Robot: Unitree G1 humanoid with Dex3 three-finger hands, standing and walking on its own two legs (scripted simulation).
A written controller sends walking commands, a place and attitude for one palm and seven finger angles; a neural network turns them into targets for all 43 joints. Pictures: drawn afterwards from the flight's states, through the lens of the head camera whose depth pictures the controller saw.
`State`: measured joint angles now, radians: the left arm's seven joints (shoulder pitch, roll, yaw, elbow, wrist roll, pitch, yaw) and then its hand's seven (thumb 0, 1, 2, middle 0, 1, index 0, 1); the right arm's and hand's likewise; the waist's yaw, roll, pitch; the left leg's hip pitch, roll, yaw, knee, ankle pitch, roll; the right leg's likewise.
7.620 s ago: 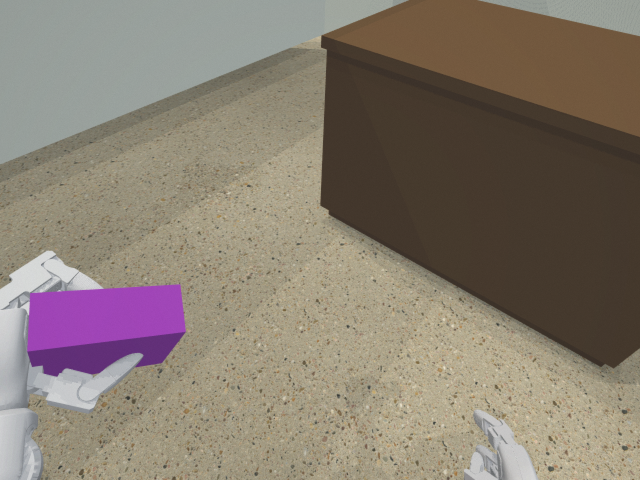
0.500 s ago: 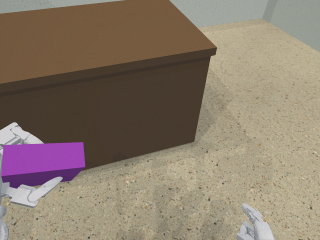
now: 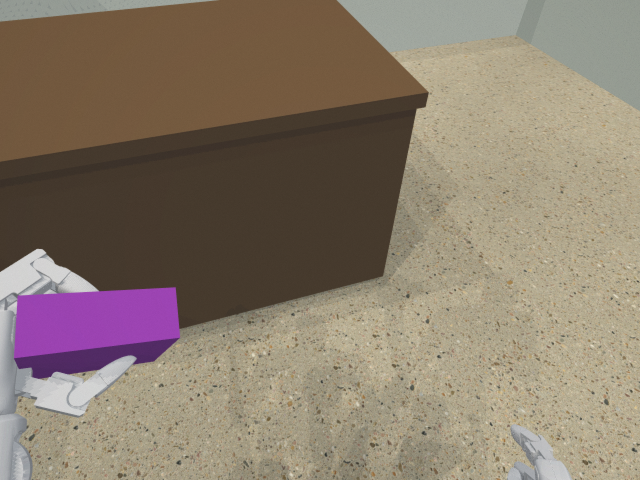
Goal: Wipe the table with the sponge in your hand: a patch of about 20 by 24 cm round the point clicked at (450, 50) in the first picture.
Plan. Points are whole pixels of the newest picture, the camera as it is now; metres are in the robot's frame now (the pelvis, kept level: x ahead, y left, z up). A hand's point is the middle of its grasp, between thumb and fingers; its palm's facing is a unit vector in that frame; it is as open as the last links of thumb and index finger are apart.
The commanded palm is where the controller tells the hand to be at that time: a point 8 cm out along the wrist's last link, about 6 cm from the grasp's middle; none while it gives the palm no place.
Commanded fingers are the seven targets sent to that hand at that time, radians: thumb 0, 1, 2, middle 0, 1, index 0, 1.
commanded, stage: take the last steps up to it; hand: left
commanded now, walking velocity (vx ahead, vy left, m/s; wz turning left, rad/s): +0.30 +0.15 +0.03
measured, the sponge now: (120, 332) +0.22 +0.20 +0.15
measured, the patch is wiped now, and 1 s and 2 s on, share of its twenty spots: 0.00 0.00 0.00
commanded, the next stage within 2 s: come to a stop and stand still in 1.46 s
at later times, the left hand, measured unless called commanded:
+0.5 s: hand (64, 275) +0.27 +0.27 +0.17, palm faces +0.36 -0.79 -0.49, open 9.2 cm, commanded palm +0.22 +0.32 +0.18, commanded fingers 0.00 0.10 1.30 -1.20 -1.60 -1.20 -1.60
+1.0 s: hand (72, 195) +0.39 +0.32 +0.16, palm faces +0.37 -0.78 -0.50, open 9.2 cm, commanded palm +0.33 +0.37 +0.18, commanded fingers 0.00 0.10 1.30 -1.20 -1.60 -1.20 -1.60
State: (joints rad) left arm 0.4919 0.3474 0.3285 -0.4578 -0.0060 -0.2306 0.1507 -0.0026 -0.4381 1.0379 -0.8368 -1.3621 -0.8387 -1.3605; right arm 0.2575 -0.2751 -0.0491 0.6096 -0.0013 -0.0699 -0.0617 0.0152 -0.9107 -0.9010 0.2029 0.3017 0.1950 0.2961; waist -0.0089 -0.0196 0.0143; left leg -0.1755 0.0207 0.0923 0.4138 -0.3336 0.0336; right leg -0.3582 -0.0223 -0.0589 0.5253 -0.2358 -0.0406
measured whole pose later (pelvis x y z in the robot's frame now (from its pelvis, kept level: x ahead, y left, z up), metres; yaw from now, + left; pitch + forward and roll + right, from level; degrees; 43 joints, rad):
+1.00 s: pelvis +0.17 +0.09 +0.00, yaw +0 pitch +0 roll +2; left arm 0.49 0.36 0.37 -0.47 -0.01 -0.26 0.13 0.00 -0.44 1.04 -0.84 -1.36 -0.84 -1.36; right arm 0.19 -0.22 -0.02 0.67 0.00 -0.05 -0.03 0.02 -0.91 -0.90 0.21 0.30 0.20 0.30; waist 0.00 0.01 0.09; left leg -0.53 0.08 0.07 1.00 -0.34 -0.02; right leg -0.23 -0.11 -0.16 0.55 -0.32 -0.01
